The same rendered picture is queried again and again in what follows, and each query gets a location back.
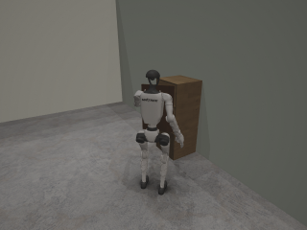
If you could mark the right robot upper arm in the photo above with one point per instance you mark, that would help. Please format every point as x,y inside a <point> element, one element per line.
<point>168,106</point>

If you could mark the cupboard door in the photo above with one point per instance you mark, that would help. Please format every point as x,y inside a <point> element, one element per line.
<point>163,125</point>

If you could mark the left robot upper arm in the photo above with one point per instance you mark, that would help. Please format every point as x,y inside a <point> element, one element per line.
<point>137,98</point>

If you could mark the robot right hand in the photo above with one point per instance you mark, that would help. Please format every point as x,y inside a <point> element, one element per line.
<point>180,140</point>

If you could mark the humanoid robot torso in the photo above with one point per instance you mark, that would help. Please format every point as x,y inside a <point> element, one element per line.
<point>151,108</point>

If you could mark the robot right foot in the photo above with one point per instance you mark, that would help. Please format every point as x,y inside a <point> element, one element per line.
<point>161,190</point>

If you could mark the robot right forearm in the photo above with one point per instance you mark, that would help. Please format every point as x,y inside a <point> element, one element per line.
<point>175,127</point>

